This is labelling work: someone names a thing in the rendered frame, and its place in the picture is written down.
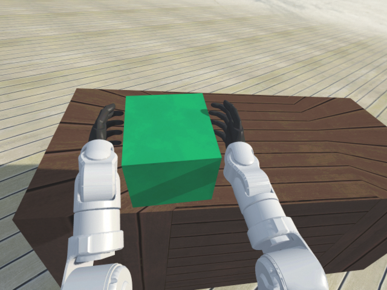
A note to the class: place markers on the carton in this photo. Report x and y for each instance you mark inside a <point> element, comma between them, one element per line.
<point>170,152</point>

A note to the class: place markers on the pedestal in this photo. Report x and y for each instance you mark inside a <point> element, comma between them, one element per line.
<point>325,157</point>

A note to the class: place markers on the robot right hand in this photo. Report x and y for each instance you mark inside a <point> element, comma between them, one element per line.
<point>233,130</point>

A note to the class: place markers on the robot left upper arm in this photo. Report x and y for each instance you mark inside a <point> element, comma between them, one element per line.
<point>113,276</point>

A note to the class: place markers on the robot left hand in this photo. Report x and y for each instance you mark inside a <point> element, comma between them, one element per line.
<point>98,131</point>

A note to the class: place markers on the right robot forearm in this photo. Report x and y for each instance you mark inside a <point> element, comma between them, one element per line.
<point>269,228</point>

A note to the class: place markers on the left robot forearm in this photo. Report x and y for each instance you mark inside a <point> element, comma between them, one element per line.
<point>96,229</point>

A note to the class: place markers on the robot right upper arm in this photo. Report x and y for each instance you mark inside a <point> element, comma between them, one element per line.
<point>290,269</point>

